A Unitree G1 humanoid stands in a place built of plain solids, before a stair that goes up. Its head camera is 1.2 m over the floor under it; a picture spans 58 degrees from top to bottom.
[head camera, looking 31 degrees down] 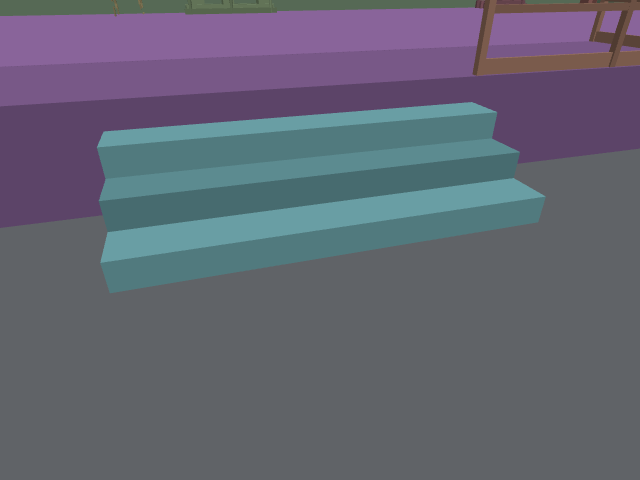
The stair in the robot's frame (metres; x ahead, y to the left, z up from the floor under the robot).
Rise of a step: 0.17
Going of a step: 0.27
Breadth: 2.30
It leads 17 degrees to the left of straight ahead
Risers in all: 4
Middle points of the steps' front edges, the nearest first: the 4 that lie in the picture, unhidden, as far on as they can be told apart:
1.86 -0.16 0.17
2.12 -0.08 0.33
2.39 0.00 0.50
2.65 0.07 0.66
